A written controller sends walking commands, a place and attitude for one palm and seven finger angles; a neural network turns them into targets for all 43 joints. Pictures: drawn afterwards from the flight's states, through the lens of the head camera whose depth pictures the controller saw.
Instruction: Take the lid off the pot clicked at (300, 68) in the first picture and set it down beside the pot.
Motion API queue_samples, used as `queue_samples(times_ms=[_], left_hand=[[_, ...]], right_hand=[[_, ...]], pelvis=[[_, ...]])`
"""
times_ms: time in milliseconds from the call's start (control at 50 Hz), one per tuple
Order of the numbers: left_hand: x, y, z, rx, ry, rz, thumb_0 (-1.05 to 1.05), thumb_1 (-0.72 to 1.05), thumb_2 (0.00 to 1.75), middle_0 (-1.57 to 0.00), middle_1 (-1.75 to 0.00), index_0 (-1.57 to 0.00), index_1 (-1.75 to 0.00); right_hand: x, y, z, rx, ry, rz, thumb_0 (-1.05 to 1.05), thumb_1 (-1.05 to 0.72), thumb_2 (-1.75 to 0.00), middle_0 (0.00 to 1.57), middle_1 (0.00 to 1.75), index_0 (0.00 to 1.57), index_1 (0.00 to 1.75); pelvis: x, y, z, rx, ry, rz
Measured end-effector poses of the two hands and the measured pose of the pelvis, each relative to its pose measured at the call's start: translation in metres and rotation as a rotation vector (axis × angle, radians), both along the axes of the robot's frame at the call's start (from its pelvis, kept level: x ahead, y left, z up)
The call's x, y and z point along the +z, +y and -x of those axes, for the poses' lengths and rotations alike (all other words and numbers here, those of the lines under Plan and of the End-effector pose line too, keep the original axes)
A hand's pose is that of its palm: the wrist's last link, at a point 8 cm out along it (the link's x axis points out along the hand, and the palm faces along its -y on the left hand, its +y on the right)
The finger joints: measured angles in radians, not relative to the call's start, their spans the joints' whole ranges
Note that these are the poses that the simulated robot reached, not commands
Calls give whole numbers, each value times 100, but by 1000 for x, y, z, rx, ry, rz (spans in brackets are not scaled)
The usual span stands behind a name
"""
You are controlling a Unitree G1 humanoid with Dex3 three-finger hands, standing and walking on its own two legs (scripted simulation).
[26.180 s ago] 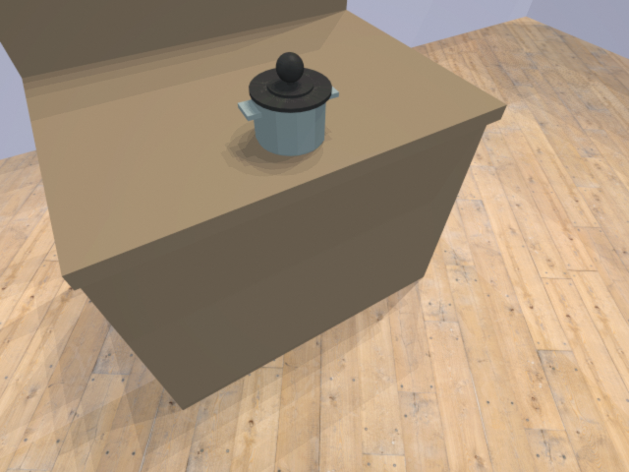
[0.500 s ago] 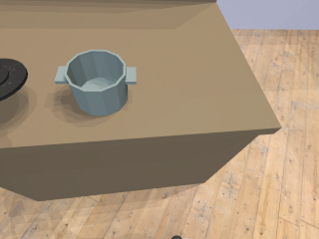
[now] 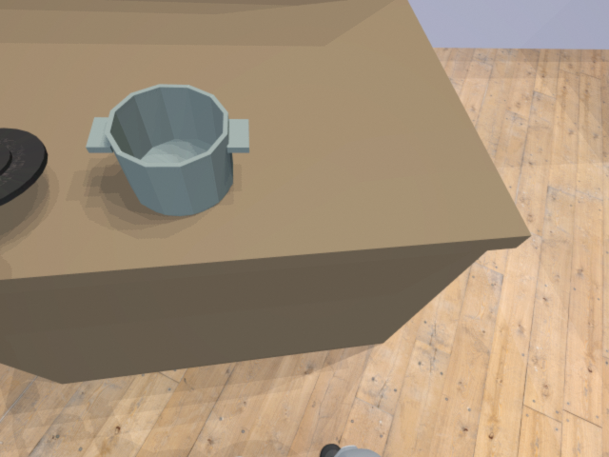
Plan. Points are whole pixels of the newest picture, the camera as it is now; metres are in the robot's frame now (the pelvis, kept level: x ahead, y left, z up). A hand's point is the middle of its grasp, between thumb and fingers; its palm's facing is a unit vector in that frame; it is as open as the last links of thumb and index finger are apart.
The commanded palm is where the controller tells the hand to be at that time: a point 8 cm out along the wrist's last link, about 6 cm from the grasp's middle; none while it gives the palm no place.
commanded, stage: lower the lid onto the table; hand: left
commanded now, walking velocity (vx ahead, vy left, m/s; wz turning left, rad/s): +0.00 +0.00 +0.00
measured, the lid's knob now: out of the picture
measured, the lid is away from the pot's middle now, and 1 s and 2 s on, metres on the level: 0.24 0.24 0.24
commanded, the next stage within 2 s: open the fingers wide in 0.70 s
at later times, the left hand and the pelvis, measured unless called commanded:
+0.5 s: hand out of the picture +0.47 +0.36 +0.11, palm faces -0.46 -0.25 -0.85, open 8.0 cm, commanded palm +0.55 +0.36 +0.17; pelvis +0.00 +0.00 -0.01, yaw +0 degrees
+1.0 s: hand out of the picture +0.46 +0.36 +0.10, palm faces -0.42 -0.18 -0.89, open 8.0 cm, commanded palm +0.49 +0.36 +0.15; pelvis -0.01 +0.00 -0.01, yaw +0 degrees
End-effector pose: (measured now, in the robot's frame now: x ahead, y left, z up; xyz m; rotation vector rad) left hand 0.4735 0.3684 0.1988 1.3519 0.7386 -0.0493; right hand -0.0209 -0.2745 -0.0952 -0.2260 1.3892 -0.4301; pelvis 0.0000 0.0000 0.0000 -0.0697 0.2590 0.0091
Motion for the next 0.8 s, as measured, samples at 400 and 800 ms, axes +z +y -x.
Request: queue_samples(times_ms=[400,800], left_hand=[[-27,-3,-2,-31,40,-5,0,16,76,-65,-97,-65,-97],[-38,0,-10,-40,20,11,0,15,76,-65,-97,-66,-98]], right_hand=[[-5,-1,13,-15,50,19,0,-90,-90,20,30,20,30],[-11,8,24,-40,82,9,0,-90,-90,20,30,20,30]], pelvis=[[-6,0,2,-2,29,7],[-14,2,5,-6,64,17]])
